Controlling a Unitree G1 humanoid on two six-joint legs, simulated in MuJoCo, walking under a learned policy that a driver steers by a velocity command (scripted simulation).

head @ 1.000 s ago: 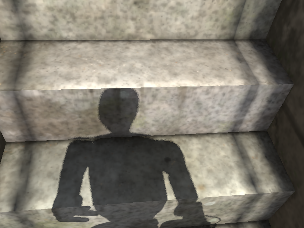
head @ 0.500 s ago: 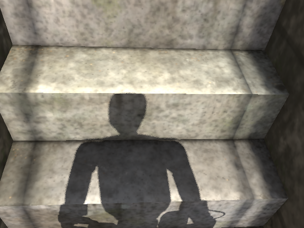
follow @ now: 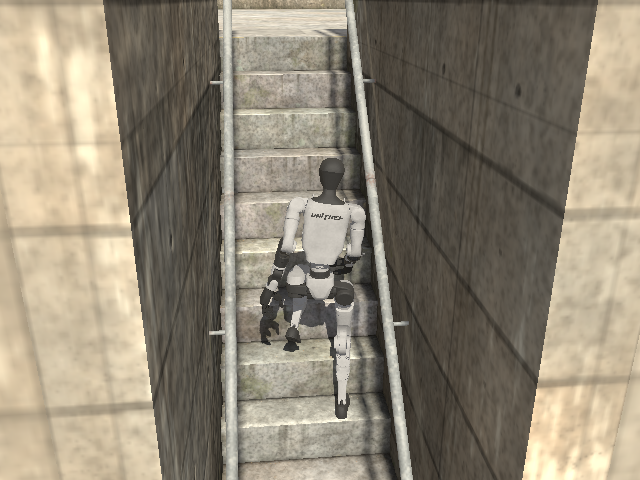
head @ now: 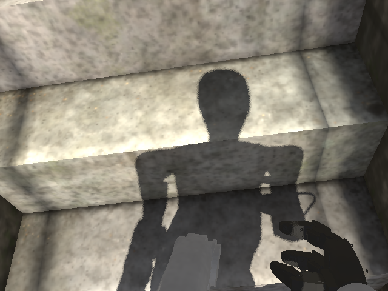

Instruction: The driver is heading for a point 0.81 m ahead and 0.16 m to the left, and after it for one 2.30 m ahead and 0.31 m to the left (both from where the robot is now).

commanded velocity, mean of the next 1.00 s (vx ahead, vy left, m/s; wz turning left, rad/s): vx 0.34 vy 0.11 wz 0.15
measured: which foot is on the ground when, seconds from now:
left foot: up 0.00-0.08, down 0.10-0.78, up 0.80-1.00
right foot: down 0.00-0.12, up 0.14-0.70, down 0.72-1.00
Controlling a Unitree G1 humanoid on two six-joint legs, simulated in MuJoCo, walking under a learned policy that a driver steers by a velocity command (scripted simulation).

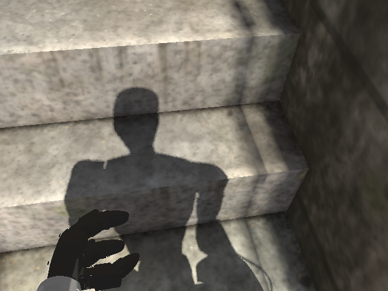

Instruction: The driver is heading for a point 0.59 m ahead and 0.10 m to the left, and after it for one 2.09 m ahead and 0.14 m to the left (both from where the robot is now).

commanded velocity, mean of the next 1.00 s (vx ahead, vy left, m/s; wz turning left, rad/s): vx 0.37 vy -0.07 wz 0.23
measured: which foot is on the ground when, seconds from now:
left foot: up 0.00-0.08, down 0.10-0.36, up 0.38-0.62, down 0.64-0.68, up 0.70-1.00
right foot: down 0.00-0.10, up 0.12-0.30, down 0.32-0.46, up 0.48-0.66, down 0.68-1.00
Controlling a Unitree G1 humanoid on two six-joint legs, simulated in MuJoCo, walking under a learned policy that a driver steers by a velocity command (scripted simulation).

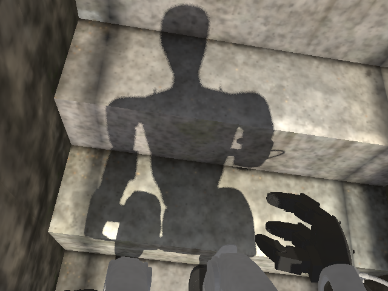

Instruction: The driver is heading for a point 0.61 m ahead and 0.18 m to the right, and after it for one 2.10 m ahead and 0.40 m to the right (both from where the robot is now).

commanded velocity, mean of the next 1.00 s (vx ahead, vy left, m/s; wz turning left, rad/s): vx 0.43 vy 0.02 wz -0.31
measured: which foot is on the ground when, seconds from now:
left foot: up 0.00-0.16, down 0.18-0.58, up 0.60-1.00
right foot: down 0.00-0.16, up 0.18-0.54, down 0.56-1.00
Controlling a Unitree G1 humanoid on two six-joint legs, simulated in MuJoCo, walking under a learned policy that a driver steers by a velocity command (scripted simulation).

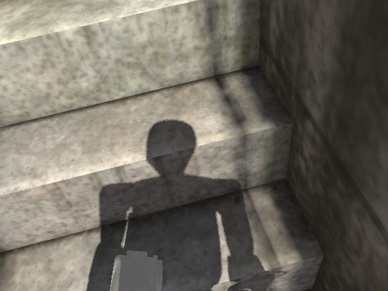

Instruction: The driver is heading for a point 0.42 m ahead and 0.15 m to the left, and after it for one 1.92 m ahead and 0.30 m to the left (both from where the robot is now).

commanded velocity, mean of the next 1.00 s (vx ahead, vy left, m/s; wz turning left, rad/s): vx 0.26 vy -0.10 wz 0.21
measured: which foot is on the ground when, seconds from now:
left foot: up 0.00-0.32, down 0.34-1.00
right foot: down 0.00-0.32, up 0.34-1.00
